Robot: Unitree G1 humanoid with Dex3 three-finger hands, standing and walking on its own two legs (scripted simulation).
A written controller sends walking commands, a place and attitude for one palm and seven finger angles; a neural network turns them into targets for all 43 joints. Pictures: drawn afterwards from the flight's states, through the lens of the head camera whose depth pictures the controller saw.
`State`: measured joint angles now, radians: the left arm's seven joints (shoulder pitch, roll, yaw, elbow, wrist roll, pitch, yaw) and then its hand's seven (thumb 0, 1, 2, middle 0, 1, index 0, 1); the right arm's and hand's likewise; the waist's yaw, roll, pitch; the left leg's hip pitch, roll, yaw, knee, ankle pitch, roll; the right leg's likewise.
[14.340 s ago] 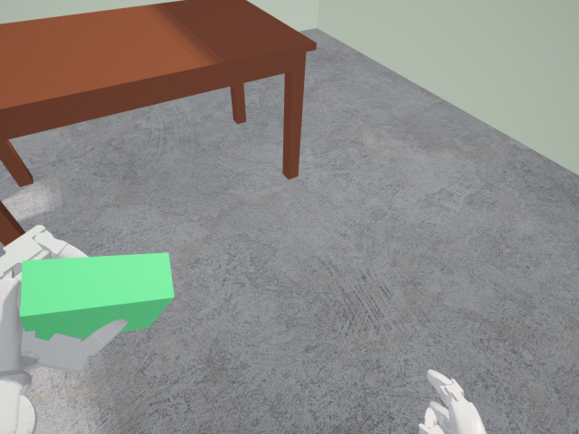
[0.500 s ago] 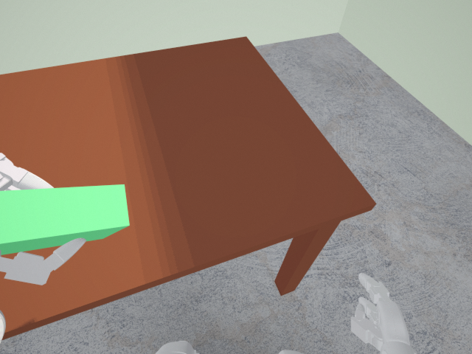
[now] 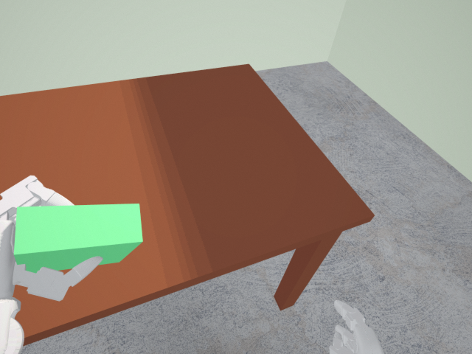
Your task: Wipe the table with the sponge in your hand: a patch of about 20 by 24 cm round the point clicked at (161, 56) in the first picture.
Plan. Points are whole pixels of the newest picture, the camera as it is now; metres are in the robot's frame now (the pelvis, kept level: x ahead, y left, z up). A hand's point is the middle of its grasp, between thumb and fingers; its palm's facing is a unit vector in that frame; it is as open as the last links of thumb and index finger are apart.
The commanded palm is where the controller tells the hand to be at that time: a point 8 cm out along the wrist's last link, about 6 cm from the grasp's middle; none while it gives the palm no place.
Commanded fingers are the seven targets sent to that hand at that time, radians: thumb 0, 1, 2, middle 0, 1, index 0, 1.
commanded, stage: come to a stop and stand still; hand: left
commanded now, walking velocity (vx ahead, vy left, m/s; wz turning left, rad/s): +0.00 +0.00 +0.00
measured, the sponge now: (96, 238) +0.23 +0.20 +0.14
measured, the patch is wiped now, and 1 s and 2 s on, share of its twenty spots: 0.00 0.00 0.00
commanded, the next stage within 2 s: look again from close up in 0.82 s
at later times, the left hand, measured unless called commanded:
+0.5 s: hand (48, 227) +0.24 +0.26 +0.15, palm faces +0.32 -0.84 -0.44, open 9.3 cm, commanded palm +0.17 +0.29 +0.18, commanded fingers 0.00 0.10 1.30 -1.20 -1.60 -1.20 -1.60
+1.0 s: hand (35, 224) +0.23 +0.27 +0.16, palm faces +0.34 -0.85 -0.40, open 9.3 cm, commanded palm +0.18 +0.30 +0.18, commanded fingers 0.00 0.10 1.30 -1.20 -1.60 -1.20 -1.60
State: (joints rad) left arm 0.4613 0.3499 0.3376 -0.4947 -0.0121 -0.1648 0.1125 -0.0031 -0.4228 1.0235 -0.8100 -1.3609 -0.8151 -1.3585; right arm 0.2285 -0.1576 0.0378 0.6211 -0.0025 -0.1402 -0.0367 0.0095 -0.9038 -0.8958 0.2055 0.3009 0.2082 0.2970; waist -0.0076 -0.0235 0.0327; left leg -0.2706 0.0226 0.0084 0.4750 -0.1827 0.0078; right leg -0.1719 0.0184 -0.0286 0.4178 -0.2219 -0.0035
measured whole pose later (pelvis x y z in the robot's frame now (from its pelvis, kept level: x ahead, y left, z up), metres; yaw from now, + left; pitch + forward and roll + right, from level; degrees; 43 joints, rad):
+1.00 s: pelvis +0.01 +0.02 +0.00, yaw -1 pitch +0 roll -2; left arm 0.42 0.39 0.37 -0.48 -0.03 -0.22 0.07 -0.01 -0.42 1.03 -0.80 -1.38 -0.80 -1.38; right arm 0.18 -0.19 0.04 0.57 0.00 -0.14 -0.04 0.01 -0.91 -0.90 0.20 0.30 0.21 0.30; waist 0.04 -0.03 0.05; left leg -0.26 0.00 0.04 0.46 -0.19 0.04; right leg -0.16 -0.01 0.00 0.37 -0.21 0.03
